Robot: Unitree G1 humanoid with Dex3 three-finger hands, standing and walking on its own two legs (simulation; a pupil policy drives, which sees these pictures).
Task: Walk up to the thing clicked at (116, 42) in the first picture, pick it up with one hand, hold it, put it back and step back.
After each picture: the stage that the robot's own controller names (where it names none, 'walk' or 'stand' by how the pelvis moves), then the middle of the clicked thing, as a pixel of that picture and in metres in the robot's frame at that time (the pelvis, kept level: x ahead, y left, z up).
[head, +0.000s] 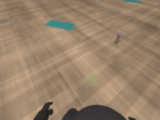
stand; (117, 38) +1.73 -0.58 -0.65
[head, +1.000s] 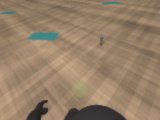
walk; (101, 40) +1.67 -0.10 -0.62
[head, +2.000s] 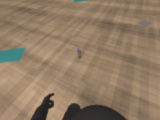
walk; (79, 53) +1.09 +0.27 -0.64
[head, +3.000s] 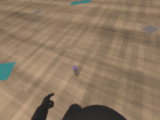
walk; (75, 71) +0.69 +0.27 -0.64
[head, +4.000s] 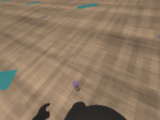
walk; (76, 86) +0.45 +0.27 -0.64
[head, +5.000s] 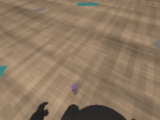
stand; (74, 89) +0.39 +0.20 -0.64
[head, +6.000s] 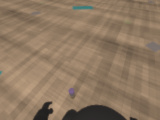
stand; (72, 93) +0.37 +0.21 -0.66
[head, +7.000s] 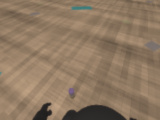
stand; (71, 93) +0.37 +0.21 -0.66
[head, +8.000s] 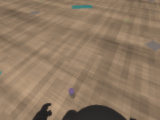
stand; (72, 93) +0.36 +0.21 -0.66
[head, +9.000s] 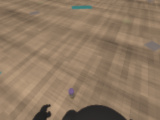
stand; (71, 93) +0.36 +0.21 -0.66
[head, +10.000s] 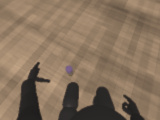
go down; (69, 71) +0.40 +0.20 -0.47
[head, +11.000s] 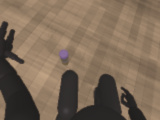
go down; (64, 58) +0.44 +0.23 -0.27
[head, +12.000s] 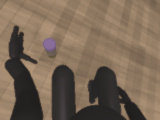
close in; (51, 50) +0.43 +0.25 -0.19
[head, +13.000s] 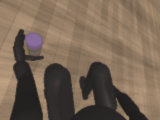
close; (34, 48) +0.42 +0.27 -0.16
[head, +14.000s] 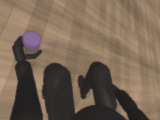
lift; (31, 47) +0.41 +0.28 -0.16
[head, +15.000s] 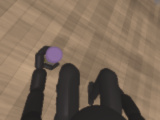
lift; (51, 58) +0.33 +0.27 -0.09
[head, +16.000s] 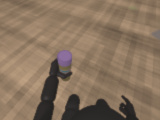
lift; (65, 68) +0.31 +0.17 +0.07
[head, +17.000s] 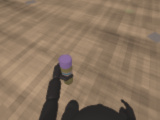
hold; (67, 71) +0.31 +0.17 +0.03
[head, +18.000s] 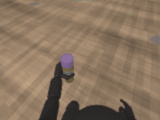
crouch; (68, 70) +0.32 +0.16 +0.03
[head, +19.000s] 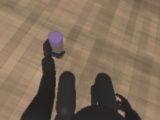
crouch; (57, 48) +0.45 +0.21 -0.05
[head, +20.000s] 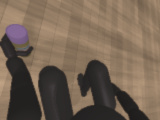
lower; (22, 44) +0.44 +0.30 -0.17
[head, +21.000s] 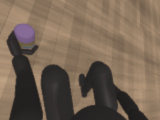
lower; (27, 43) +0.43 +0.30 -0.16
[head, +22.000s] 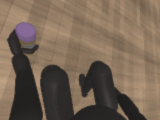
lower; (28, 42) +0.44 +0.29 -0.16
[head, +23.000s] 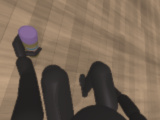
lower; (31, 45) +0.43 +0.28 -0.16
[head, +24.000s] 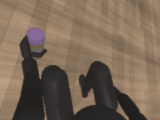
loosen; (37, 46) +0.43 +0.25 -0.15
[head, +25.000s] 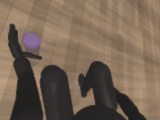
withdraw; (32, 47) +0.42 +0.27 -0.17
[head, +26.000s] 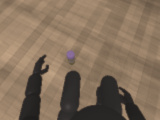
walk; (71, 58) +0.46 +0.20 -0.32
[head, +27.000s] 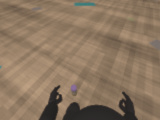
stand; (74, 90) +0.39 +0.17 -0.59
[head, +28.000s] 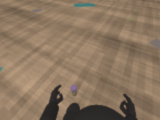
stand; (74, 90) +0.39 +0.18 -0.60
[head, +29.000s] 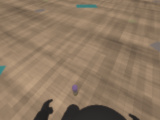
stand; (75, 90) +0.40 +0.17 -0.62
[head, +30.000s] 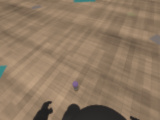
walk; (75, 86) +0.42 +0.18 -0.65
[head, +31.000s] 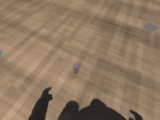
walk; (76, 69) +0.59 +0.17 -0.63
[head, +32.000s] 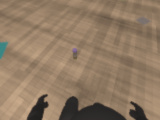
walk; (74, 54) +0.87 +0.26 -0.63
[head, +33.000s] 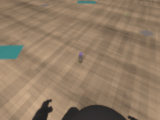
stand; (80, 58) +1.00 +0.19 -0.65
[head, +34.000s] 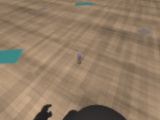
stand; (79, 59) +1.00 +0.22 -0.66
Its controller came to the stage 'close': yes
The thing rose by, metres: 0.69
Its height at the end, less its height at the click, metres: +0.00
